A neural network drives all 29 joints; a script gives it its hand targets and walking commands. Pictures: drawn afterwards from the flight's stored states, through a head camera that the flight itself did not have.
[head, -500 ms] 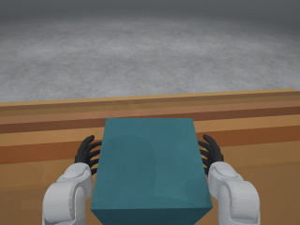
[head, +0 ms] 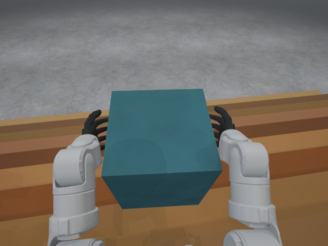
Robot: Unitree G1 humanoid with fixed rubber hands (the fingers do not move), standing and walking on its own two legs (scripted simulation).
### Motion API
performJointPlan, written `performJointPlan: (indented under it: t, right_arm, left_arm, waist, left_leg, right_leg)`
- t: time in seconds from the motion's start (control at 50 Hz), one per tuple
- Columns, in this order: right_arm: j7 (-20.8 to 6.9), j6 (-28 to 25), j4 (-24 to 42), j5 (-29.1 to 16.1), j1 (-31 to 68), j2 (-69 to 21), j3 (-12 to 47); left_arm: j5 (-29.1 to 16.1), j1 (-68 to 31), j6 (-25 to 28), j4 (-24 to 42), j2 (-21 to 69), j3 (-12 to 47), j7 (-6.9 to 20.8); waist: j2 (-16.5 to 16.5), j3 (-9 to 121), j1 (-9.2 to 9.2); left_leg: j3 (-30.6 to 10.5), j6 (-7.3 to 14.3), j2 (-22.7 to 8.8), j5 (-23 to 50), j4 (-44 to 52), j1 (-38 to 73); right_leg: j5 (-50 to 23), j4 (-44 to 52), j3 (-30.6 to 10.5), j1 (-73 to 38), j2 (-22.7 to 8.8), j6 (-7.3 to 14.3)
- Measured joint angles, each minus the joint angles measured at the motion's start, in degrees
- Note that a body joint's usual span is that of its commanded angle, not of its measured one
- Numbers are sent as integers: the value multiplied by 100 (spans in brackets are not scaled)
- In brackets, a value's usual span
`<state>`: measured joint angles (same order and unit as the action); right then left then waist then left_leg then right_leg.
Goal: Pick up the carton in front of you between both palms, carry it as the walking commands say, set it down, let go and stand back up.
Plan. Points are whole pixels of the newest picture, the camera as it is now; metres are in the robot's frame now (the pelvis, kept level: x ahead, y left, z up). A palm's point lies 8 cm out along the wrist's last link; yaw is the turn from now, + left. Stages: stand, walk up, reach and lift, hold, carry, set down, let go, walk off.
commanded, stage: carry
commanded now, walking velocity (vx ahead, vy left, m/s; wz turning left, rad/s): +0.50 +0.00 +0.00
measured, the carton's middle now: (159, 153) +0.34 -0.01 +0.06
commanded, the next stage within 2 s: none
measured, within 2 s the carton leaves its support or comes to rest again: neither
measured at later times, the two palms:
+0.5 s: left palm (113, 69) +0.65 +0.13 +0.11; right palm (200, 69) +0.65 -0.17 +0.10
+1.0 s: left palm (123, 80) +0.99 +0.15 -0.16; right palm (177, 78) +0.98 -0.15 -0.15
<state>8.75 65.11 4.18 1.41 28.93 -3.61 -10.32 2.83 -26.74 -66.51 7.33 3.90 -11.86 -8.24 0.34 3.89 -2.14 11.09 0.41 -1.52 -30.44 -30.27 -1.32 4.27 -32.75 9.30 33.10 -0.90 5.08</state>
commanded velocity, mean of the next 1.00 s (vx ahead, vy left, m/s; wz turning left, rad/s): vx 0.30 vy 0.00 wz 0.00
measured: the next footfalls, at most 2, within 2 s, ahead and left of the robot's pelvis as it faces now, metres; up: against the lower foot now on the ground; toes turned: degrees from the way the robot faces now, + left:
right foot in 0.02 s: +0.19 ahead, -0.07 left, +0.00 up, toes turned -7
left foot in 0.62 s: +0.51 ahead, +0.03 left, -0.16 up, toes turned -1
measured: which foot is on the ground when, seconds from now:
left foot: down 0.00-0.00, up 0.02-0.60, down 0.62-1.00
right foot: up 0.00-0.00, down 0.02-0.62, up 0.64-1.00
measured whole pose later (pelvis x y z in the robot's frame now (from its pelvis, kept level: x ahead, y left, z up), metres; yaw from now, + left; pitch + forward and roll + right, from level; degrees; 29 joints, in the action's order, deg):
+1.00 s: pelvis +0.65 +0.02 -0.22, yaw -1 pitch +3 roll -1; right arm 10.1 55.5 -2.2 -1.1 27.4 -6.2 -11.4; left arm 2.7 -22.7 -58.0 5.1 6.4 -15.9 -8.0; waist -0.7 -4.0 -5.6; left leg 4.1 10.1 9.7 -44.8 -58.2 -12.6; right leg -16.1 -37.3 2.8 38.4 0.0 1.8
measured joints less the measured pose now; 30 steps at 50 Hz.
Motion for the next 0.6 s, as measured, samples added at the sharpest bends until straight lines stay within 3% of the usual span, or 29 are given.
performJointPlan:
  t: [0.04, 0.08, 0.14, 0.3, 0.4, 0.44, 0.52, 0.56, 0.6]
  right_arm:
    - [1, -11, -231, -31, 239, 123, -106]
    - [2, -26, -415, -53, 376, 171, -211]
    - [7, -26, -456, 68, 452, 15, -380]
    - [-37, -249, 274, 201, 235, -290, -540]
    - [-53, -205, 725, 156, -63, -286, -491]
    - [-54, -130, 806, 138, -141, -227, -472]
    - [-56, 28, 640, 158, -100, -140, -430]
    - [-57, 79, 408, 205, -14, -144, -395]
    - [-42, 112, 23, 285, 149, -181, -294]
  left_arm:
    - [21, -316, 92, -367, 23, -61, -22]
    - [13, -509, 147, -637, 30, -104, -64]
    - [-92, -574, 181, -757, -7, -177, -99]
    - [-276, -543, 459, -343, 84, -263, -57]
    - [-271, -439, 420, -82, 159, -139, -21]
    - [-242, -436, 386, -106, 174, -66, -18]
    - [-217, -467, 266, -298, 78, 39, -21]
    - [-221, -512, 166, -445, -2, 4, -21]
    - [-241, -484, 33, -558, -124, -100, -4]
  waist:
    - [119, -125, 222]
    - [135, -302, 400]
    - [50, -546, 535]
    - [-108, -756, 622]
    - [-88, -517, 601]
    - [-60, -383, 682]
    - [182, -96, 740]
    - [236, 37, 635]
    - [241, 118, 295]
  left_leg:
    - [-223, -14, -134, -30, -1578, -466]
    - [-776, 63, 75, 121, -3335, -1268]
    - [-1098, 188, 184, 543, -4305, -2272]
    - [-1156, 126, -44, 951, -2624, -3563]
    - [-983, 254, -70, 1987, -2941, -4056]
    - [-976, 224, -86, 2719, -2489, -4126]
    - [-834, 206, -65, 5179, -421, -3745]
    - [-613, 242, 19, 5795, -245, -3428]
    - [-310, 366, 144, 5729, -303, -2735]
  right_leg:
    - [349, -391, 50, -64, 126, 177]
    - [716, -673, 44, -121, 173, 238]
    - [862, -433, 9, -461, 244, 214]
    - [1425, 23, -144, -1267, 306, 243]
    - [2200, -293, -274, -1752, 349, 130]
    - [2580, -495, -346, -1976, 399, 89]
    - [3561, -1118, -387, -2479, 527, -24]
    - [4168, -1751, -312, -2709, 504, -95]
    - [3670, -3279, -106, -2708, 310, -196]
